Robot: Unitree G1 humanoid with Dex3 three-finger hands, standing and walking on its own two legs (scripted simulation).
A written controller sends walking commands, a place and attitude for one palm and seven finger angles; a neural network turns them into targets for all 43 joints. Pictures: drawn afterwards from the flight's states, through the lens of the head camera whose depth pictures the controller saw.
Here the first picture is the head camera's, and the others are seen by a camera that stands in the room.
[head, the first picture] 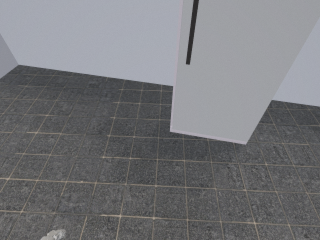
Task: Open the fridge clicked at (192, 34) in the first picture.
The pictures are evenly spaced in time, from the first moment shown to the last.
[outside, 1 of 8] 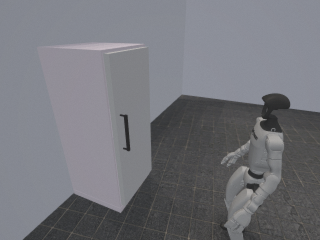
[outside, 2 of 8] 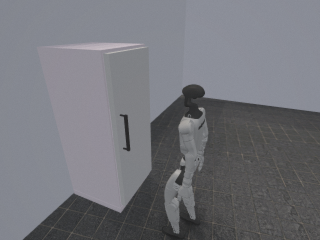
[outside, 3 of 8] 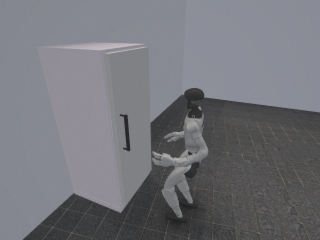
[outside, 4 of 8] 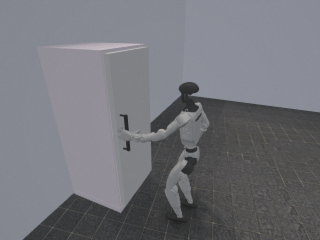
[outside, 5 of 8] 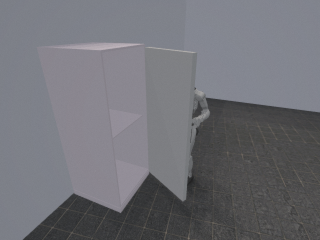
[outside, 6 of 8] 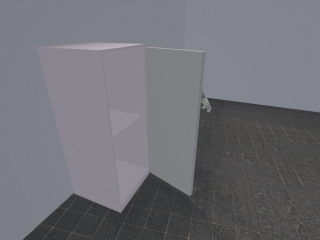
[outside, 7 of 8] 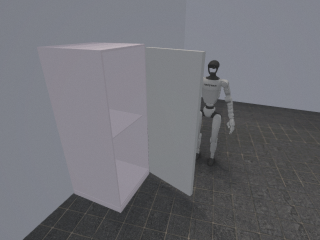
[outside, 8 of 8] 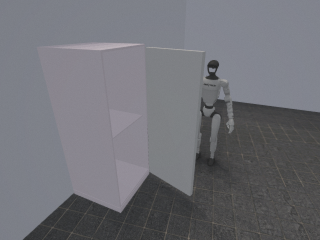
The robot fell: no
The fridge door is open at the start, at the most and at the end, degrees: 0 77 73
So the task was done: yes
